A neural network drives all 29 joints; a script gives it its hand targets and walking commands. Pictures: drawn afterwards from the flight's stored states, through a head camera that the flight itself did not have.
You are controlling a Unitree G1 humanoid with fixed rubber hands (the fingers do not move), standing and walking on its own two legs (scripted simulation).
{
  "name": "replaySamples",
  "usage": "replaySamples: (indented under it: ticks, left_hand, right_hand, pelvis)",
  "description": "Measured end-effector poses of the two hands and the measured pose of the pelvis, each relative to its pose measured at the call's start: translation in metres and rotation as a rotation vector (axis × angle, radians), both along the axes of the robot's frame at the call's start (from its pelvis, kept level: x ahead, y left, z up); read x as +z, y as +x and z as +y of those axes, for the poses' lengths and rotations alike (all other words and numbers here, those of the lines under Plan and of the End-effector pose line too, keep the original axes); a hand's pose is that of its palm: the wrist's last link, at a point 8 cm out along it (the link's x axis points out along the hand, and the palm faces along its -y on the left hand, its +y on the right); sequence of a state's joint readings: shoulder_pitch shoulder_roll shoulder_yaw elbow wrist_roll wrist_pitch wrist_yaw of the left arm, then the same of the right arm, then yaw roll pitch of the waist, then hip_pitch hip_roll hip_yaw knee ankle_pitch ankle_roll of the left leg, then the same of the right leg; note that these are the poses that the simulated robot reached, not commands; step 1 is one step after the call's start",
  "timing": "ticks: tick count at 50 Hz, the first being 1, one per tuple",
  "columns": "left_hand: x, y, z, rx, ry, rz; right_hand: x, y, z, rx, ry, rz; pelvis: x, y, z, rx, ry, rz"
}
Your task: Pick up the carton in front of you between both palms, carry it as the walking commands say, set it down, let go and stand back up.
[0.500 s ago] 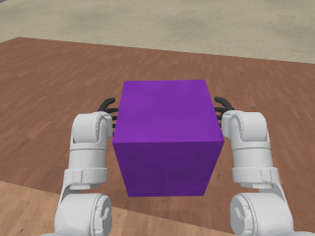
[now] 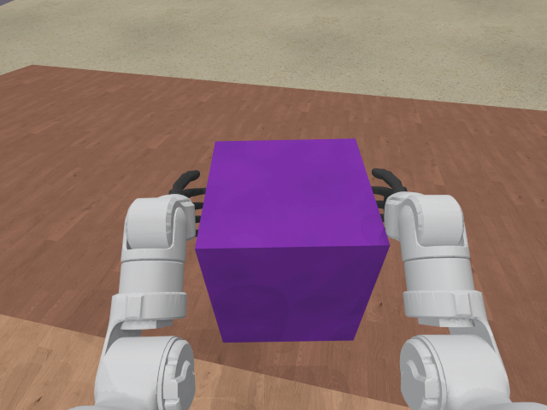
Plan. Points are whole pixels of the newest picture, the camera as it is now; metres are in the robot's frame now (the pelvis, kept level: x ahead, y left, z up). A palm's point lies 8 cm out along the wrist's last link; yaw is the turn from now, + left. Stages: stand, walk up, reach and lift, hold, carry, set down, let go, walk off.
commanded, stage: carry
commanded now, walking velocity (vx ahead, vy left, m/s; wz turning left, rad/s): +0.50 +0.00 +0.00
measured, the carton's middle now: (286, 244) +0.35 +0.00 +0.06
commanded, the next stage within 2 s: none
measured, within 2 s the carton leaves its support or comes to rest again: neither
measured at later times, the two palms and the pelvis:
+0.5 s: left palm (233, 168) +0.48 +0.09 +0.10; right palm (406, 160) +0.49 -0.21 +0.10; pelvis +0.13 -0.06 +0.00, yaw -1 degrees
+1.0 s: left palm (244, 98) +0.77 +0.08 +0.07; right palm (372, 100) +0.74 -0.21 +0.08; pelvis +0.41 -0.04 -0.02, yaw -4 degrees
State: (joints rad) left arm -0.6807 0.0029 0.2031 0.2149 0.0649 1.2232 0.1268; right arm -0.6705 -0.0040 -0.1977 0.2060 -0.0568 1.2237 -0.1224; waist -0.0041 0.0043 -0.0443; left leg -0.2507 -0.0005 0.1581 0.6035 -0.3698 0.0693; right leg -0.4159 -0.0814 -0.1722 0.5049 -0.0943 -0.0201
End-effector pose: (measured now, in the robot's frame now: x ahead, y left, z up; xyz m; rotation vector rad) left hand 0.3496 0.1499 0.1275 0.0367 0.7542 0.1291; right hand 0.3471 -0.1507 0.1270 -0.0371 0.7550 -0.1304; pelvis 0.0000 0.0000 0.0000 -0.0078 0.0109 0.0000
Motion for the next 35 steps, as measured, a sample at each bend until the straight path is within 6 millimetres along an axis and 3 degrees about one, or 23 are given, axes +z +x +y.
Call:
replaySamples:
  ticks: [6,12,19,25,30,35]
  left_hand:
    - [0.003,0.008,-0.004,-0.005,0.001,0.001]
    - [0.009,0.045,-0.025,-0.021,0.006,0.005]
    - [-0.003,0.103,-0.059,-0.014,0.015,-0.007]
    - [-0.026,0.128,-0.063,0.023,0.016,0.065]
    - [-0.013,0.174,-0.063,0.048,0.009,0.010]
    - [0.001,0.234,-0.061,0.050,-0.005,-0.046]
  right_hand:
    - [0.000,0.004,-0.004,-0.007,0.003,0.001]
    - [0.002,0.034,-0.025,-0.015,0.001,0.005]
    - [-0.011,0.096,-0.059,-0.015,0.012,-0.006]
    - [-0.025,0.141,-0.063,0.014,0.022,0.065]
    - [-0.015,0.189,-0.062,0.018,0.033,0.010]
    - [-0.004,0.243,-0.061,-0.006,0.052,-0.045]
  pelvis:
    - [0.001,0.013,-0.002,0.000,-0.003,0.006]
    - [0.005,0.044,-0.016,0.004,-0.003,0.039]
    - [-0.011,0.094,-0.045,0.005,-0.007,0.051]
    - [0.002,0.133,-0.063,-0.013,0.025,0.055]
    - [0.009,0.171,-0.068,-0.026,0.032,0.066]
    - [0.009,0.224,-0.065,-0.043,0.030,0.079]
